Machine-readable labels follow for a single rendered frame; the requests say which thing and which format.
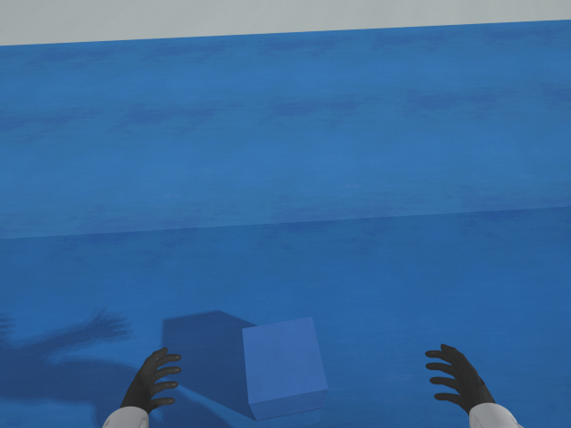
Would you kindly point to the right robot hand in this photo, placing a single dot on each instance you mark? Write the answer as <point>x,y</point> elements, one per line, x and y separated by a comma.
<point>467,382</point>

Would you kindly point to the right robot forearm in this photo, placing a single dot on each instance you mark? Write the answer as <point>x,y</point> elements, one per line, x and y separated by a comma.
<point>490,415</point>

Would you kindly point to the carton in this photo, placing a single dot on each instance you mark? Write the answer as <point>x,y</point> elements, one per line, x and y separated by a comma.
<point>284,369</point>

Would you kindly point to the left robot forearm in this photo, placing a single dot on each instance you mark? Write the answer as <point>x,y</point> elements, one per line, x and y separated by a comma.
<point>127,417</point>

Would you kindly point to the left robot hand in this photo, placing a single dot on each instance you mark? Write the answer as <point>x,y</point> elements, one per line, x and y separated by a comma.
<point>143,387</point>

